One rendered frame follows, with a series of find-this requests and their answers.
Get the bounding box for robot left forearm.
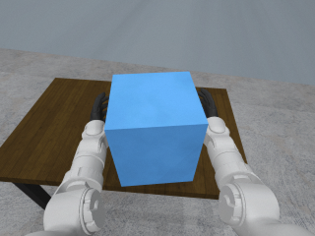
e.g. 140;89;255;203
43;120;109;230

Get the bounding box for table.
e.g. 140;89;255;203
0;78;248;210

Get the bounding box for left robot hand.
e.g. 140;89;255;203
90;92;109;123

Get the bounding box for robot right upper arm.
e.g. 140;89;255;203
218;181;315;236

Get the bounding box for right robot hand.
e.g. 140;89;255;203
197;88;219;119

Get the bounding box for robot right forearm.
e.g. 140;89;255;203
204;116;280;216

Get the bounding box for carton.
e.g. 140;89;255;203
104;71;209;187

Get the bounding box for robot left upper arm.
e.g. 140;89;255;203
25;187;106;236

